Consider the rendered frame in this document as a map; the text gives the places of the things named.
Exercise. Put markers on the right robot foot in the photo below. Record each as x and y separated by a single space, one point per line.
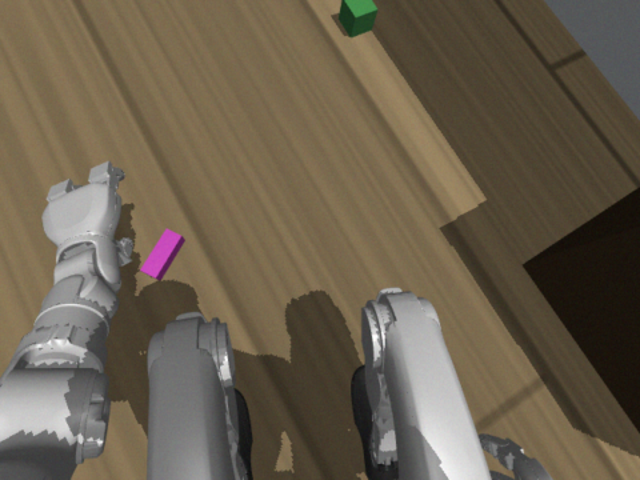
363 420

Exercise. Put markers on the left robot arm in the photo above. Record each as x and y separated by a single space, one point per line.
54 404

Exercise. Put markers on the left robot hand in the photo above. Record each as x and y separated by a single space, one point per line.
93 209

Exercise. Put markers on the left robot foot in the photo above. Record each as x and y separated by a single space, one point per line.
245 435

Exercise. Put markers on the right robot hand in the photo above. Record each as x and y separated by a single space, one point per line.
512 457

